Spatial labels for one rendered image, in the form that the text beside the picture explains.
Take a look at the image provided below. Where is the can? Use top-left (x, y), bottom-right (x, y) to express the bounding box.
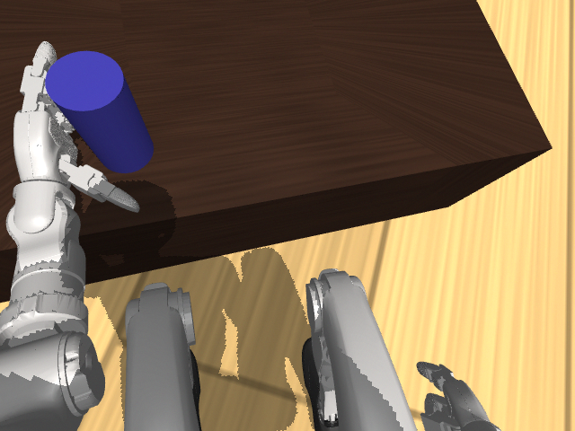
top-left (45, 51), bottom-right (154, 173)

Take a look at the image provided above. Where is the left robot hand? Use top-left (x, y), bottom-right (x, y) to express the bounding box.
top-left (13, 41), bottom-right (139, 213)

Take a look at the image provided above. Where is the left robot arm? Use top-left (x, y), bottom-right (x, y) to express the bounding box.
top-left (0, 180), bottom-right (105, 431)

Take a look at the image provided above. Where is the right robot hand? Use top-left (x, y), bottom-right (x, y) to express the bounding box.
top-left (416, 362), bottom-right (490, 431)

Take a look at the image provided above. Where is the right robot foot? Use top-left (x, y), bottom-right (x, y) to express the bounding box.
top-left (302, 337), bottom-right (340, 431)

